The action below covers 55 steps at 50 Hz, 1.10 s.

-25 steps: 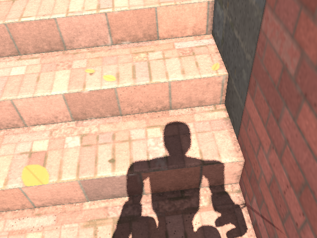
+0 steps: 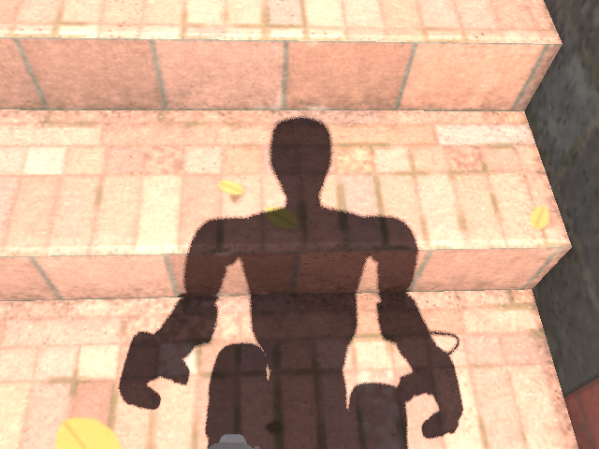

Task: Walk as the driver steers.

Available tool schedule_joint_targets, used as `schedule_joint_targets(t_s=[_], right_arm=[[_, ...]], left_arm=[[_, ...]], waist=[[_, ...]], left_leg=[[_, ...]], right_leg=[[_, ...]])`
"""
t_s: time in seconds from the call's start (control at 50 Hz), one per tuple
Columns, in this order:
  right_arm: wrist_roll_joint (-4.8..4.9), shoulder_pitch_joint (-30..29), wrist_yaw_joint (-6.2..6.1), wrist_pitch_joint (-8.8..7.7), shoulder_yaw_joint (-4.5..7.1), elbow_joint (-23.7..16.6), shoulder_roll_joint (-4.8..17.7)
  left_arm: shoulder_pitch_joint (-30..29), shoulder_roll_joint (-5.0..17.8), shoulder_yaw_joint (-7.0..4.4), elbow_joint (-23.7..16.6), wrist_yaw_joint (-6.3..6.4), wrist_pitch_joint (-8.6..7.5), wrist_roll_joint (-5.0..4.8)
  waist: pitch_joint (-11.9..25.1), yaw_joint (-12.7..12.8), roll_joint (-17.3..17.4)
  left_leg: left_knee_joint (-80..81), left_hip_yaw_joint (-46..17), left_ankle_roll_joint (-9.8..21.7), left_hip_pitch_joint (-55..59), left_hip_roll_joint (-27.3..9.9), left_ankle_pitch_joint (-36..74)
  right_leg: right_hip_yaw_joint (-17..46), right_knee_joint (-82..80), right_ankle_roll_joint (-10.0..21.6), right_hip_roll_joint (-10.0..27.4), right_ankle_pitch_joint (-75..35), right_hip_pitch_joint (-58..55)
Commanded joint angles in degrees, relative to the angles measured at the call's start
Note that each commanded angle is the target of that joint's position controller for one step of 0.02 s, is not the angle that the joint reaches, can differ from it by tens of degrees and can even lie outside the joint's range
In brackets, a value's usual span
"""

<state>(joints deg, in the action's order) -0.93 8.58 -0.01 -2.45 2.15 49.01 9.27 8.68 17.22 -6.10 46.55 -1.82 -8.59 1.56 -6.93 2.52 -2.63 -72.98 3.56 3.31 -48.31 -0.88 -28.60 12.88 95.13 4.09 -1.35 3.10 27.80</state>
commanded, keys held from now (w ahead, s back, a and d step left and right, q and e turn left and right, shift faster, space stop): w+shift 1.00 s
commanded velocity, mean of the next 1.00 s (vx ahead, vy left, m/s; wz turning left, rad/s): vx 1.00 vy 0.00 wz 0.00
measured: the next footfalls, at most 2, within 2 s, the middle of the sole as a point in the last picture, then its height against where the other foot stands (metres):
right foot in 0.34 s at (307, 371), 0.16 m higher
left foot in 0.74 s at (225, 167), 0.16 m higher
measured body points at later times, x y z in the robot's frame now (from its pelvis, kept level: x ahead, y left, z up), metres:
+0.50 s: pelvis +0.40 +0.04 +0.23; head +0.38 +0.07 +0.68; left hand +0.42 +0.31 +0.08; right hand +0.56 -0.17 +0.15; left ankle +0.34 +0.18 -0.18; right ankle +0.39 +0.01 -0.46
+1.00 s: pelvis +0.81 +0.10 +0.44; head +0.83 +0.10 +0.89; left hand +1.11 +0.26 +0.44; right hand +0.74 -0.16 +0.30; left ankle +0.69 +0.17 -0.30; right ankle +0.92 -0.03 -0.01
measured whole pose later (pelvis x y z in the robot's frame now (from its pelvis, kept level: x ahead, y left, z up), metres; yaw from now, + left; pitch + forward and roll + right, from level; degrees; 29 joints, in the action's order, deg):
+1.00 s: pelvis +0.81 +0.10 +0.44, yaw +1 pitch +5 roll +0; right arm -0.4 29.9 0.6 -7.5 2.5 62.5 13.2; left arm -6.0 3.0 2.3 26.9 2.0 -3.5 0.2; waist 4.0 1.1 0.9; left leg -20.0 6.9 3.3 -4.1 1.4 -18.3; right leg 2.0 113.6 9.2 -2.8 23.3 76.0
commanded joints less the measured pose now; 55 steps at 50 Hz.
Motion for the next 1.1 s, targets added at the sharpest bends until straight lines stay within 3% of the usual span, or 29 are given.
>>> schedule_joint_targets(t_s=[0.02,0.06,0.12,0.2,0.24,0.26,0.28,0.32,0.34,0.36,0.38,0.42,0.46,0.48,0.54,0.6,0.64,0.66,0.7,0.74,0.76,0.78,0.82,0.88,0.94,0.98,1.02,1.06,1.1], right_arm=[[-0.27,6.33,0.59,-2.91,2.14,2.9,2.96],[-0.5,12.7,1.94,-4.41,1.81,7.87,1.36],[-1.07,15.38,1.99,-6.05,0.86,9.93,0.91],[1.69,23.98,1.81,-6.89,-0.05,14.14,3.55],[3.96,22.5,-0.56,-5.39,-0.91,13.23,4.08],[5.71,22.16,-1.91,-5.94,-0.85,9.78,5.89],[5.37,23.15,-2.18,-7.18,0.94,9.08,13.71],[3.78,16.46,-1.83,-9.07,3.81,6.01,20.22],[4.32,14.89,-0.88,-9.8,4.38,4.28,17.79],[2.66,12.91,0.22,-10.64,3.45,2.58,11.18],[0.93,14.83,1.82,-9.63,3.31,-2.15,4.0],[-3.06,7.18,2.43,-8.14,0.01,-10.36,-3.95],[-3.49,3.37,0.75,-5.64,-3.78,-13.39,-10.22],[-2.56,2.04,0.55,-4.63,-4.88,-14.09,-11.14],[0.3,-10.94,-1.46,-3.2,-5.48,-20.56,-7.72],[0.18,-20.88,-2.58,-2.02,-7.63,-26.95,-8.51],[1.61,-20.07,-1.21,-1.92,-8.08,-25.76,-5.28],[2.34,-14.79,-0.7,-2.53,-7.36,-22.96,-5.17],[1.32,-1.94,-0.56,-0.65,-3.97,-20.65,1.14],[-1.25,9.12,-0.21,-1.17,-0.6,-17.78,8.92],[-1.83,12.02,-0.47,-1.8,2.13,-12.38,14.6],[-2.32,10.53,-0.76,-1.18,3.51,-11.78,14.48],[-0.23,10.24,-0.06,-2.95,2.23,-4.05,6.43],[-1.78,13.83,0.54,-5.05,-0.3,4.14,-1.82],[-1.67,12.09,1.28,-6.97,-0.73,6.87,0.93],[2.02,16.62,1.12,-7.34,-1.1,11.35,2.65],[6.71,13.8,-1.14,-7.7,-0.65,6.43,7.64],[5.38,12.21,-0.68,-10.62,3.87,3.88,23.69],[4.07,9.57,1.07,-11.66,5.29,1.29,19.03]], left_arm=[[10.9,-10.54,4.02,-3.63,0.21,1.96,1.97],[-2.27,-14.62,6.23,-9.49,2.16,3.54,1.4],[-15.3,-12.54,7.47,-14.36,3.01,5.7,-0.79],[-22.21,-13.89,10.16,-19.1,4.1,6.1,-2.43],[-19.58,-9.24,10.76,-19.02,2.86,7.12,-2.84],[-13.15,-7.3,9.94,-15.14,2.22,6.89,-2.96],[-8.26,-5.69,9.14,-14.19,2.93,7.19,-3.8],[7.46,-0.35,6.81,-9.66,3.27,8.28,-2.27],[10.8,3.09,5.22,-6.4,2.55,6.94,-2.47],[10.45,6.87,3.17,-3.46,2.07,5.71,-1.87],[7.57,6.62,1.45,-0.78,2.91,6.72,-0.44],[2.13,-6.34,3.99,2.86,2.74,5.13,-1.56],[11.02,-9.4,3.96,10.39,2.31,2.68,0.19],[12.9,-9.27,4.14,11.85,2.21,1.96,0.57],[12.53,-6.56,4.96,12.95,1.09,-0.02,-0.42],[18.71,-3.6,5.48,15.01,1.15,-1.21,-2.17],[19.19,-3.33,5.71,13.84,3.62,-0.08,-5.55],[22.68,-0.13,5.38,11.69,4.39,-1.16,-6.75],[21.53,12.91,1.18,8.34,4.54,-2.01,-3.62],[11.67,13.25,-1.32,1.5,1.2,-2.64,-1.19],[7.84,1.91,-0.09,-2.59,-0.58,-4.16,-2.7],[10.52,-2.22,0.44,-5.58,-0.5,-4.11,-1.45],[-0.11,-12.01,4.02,-13.88,0.7,-2.43,1.72],[-3.85,-17.64,7.84,-17.66,1.83,2.29,0.88],[-11.82,-15.25,8.4,-22.41,3.43,5.42,-1.25],[-15.99,-14.22,9.78,-25.6,5.07,5.63,-1.96],[-5.02,-6.92,8.71,-18.3,2.81,4.81,-2.81],[10.66,-2.53,6.19,-15.33,3.55,6.24,-2.58],[16.1,5.58,2.79,-10.29,2.41,5.57,-1.12]], waist=[[15.62,2.72,10.84],[10.25,0.91,9.0],[4.39,-2.31,3.86],[0.18,-1.13,1.25],[4.67,1.92,1.03],[15.83,2.97,2.13],[22.58,5.15,7.0],[27.1,13.17,16.01],[27.72,12.95,13.25],[23.45,10.46,4.34],[22.76,4.53,-9.79],[8.14,-3.96,5.66],[2.65,-5.23,11.06],[1.67,-4.53,6.92],[-4.91,-6.28,5.34],[-3.79,-5.93,4.95],[5.27,-4.63,7.94],[14.33,-5.23,5.03],[26.45,-12.31,-9.58],[32.76,-18.61,-8.03],[30.02,-15.28,11.52],[31.51,-12.34,12.91],[14.12,-6.46,-2.44],[1.96,-1.27,0.85],[-3.72,2.66,2.4],[-5.57,4.42,3.7],[14.51,6.25,-1.87],[29.43,13.96,11.37],[31.1,15.06,9.79]], left_leg=[[43.32,-33.07,1.86,27.62,-10.95,8.34],[46.29,-26.29,2.11,27.67,-10.9,9.75],[56.44,-13.79,1.01,25.63,-7.36,23.92],[65.82,-4.63,-2.84,30.19,-6.9,29.59],[76.59,1.78,-0.04,19.67,-4.72,48.06],[69.63,1.98,2.79,19.54,-4.36,87.84],[61.38,0.99,4.72,27.66,-7.51,109.33],[38.02,-2.87,5.12,50.49,-15.62,131.03],[21.85,-3.61,5.2,51.09,-12.81,120.31],[-2.02,-5.82,3.8,38.54,-2.26,69.26],[-33.69,-13.28,0.61,12.16,11.23,26.24],[-53.33,-15.14,5.4,-6.44,7.25,28.33],[-59.96,-16.84,7.96,-19.03,6.29,22.36],[-66.33,-15.44,8.06,-24.47,6.7,18.41],[-60.74,-8.69,5.26,-30.49,3.82,6.49],[-46.17,0.09,4.26,-29.16,-2.89,5.74],[-12.03,10.22,3.16,17.53,-0.93,13.96],[-9.24,13.33,3.44,31.76,3.53,14.51],[1.95,7.17,5.54,29.16,5.21,-0.3],[20.43,-2.38,8.18,37.99,5.33,-7.27],[43.06,-31.83,14.27,48.78,-8.64,-0.38],[52.14,-56.66,19.0,52.38,-18.67,8.61],[49.79,-42.48,14.79,43.41,-15.88,-4.0],[53.58,-17.44,6.77,36.12,-11.48,19.91],[64.88,-5.6,3.9,21.62,-8.96,23.19],[71.27,0.24,2.14,17.8,-6.58,40.73],[69.5,2.77,6.71,6.32,-0.87,79.82],[51.44,-1.13,9.85,29.99,-11.03,116.13],[15.56,-5.23,7.27,39.36,-7.2,105.43]], right_leg=[[-4.62,20.59,0.85,0.17,-2.8,20.96],[-2.73,32.21,3.69,-0.75,3.38,37.44],[-10.62,24.98,2.72,-4.94,6.66,41.61],[-14.67,17.51,5.85,-5.08,15.15,48.76],[-28.29,-9.81,4.39,-2.45,11.98,18.07],[-32.57,-14.92,3.45,-7.37,7.32,-4.11],[-30.73,-19.93,3.11,-8.73,8.93,-11.3],[-22.91,-31.77,6.51,-5.65,21.08,-6.81],[-18.37,-44.88,8.54,-6.12,20.63,-11.73],[0.82,-58.2,11.54,1.61,28.08,-14.76],[40.65,-76.75,19.61,12.78,28.96,-20.71],[33.81,-77.36,15.95,14.16,41.51,-8.73],[14.24,-73.42,11.72,9.84,27.73,-6.63],[9.31,-74.97,10.4,10.17,24.2,-7.19],[1.39,-83.36,7.3,10.54,17.44,1.08],[-3.74,-90.71,4.97,8.29,14.14,1.5],[-12.14,-100.66,5.55,4.17,-14.33,15.28],[-12.78,-92.47,6.31,6.23,-57.4,8.63],[-11.37,-70.85,7.89,12.35,-92.25,-20.34],[-9.14,-38.96,7.36,11.88,-91.74,-22.41],[-8.05,-11.14,3.33,-2.82,-21.53,1.65],[-0.17,20.43,2.05,-7.93,-3.23,18.32],[-1.03,33.54,5.33,-3.0,1.27,36.95],[-3.18,42.6,6.66,-3.4,17.06,49.71],[-8.44,27.85,4.96,-2.68,23.69,45.79],[-15.34,11.13,5.42,-0.19,25.7,40.82],[-28.2,-16.63,2.91,-4.6,8.97,-13.54],[-24.65,-24.86,2.55,-4.57,14.68,-20.83],[-11.25,-48.13,6.54,-5.39,19.36,-21.52]])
